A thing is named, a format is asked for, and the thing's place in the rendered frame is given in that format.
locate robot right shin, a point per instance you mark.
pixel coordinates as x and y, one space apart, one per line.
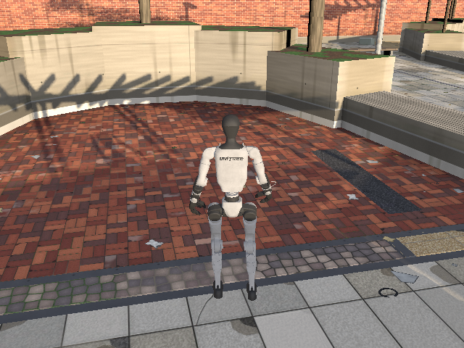
251 265

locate right robot thigh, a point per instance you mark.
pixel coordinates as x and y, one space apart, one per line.
249 212

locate robot left hand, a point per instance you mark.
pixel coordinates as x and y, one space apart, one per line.
199 204

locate left robot forearm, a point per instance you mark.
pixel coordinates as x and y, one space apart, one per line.
196 192

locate robot right hand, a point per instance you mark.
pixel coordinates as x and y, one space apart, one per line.
266 199

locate right robot forearm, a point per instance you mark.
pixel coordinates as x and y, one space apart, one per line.
266 187

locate right robot upper arm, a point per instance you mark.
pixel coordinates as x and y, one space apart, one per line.
254 153

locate left robot upper arm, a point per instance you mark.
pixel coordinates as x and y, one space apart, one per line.
204 165

